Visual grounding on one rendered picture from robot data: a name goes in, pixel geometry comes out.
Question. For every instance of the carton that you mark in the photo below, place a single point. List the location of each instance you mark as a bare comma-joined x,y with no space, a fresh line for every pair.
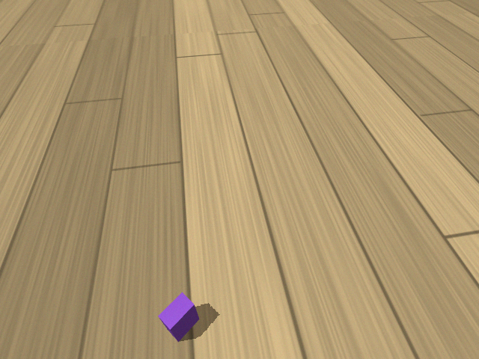
179,316

